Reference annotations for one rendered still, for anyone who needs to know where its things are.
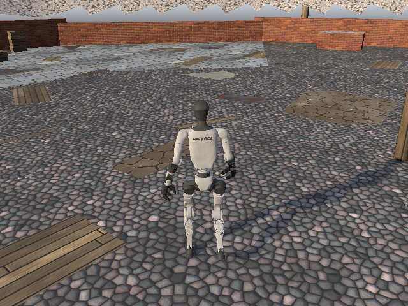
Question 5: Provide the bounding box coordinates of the robot right hand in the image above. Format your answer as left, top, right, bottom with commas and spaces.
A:
221, 168, 236, 179

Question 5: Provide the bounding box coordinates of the right robot forearm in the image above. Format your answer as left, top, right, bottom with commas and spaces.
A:
226, 151, 236, 171

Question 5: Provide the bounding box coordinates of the robot right foot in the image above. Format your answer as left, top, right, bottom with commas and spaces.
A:
215, 250, 225, 260

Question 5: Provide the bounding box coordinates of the robot right shin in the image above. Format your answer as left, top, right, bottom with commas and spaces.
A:
214, 210, 224, 252

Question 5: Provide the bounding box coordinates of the left robot forearm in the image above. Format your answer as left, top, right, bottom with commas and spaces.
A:
164, 155, 178, 186

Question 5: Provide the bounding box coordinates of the left robot upper arm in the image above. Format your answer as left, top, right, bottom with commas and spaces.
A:
172, 129, 189, 165

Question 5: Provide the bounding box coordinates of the right robot upper arm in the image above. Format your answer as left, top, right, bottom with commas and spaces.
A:
215, 127, 233, 161

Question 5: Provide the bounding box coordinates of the robot left hand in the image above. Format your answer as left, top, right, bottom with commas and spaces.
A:
161, 183, 176, 201

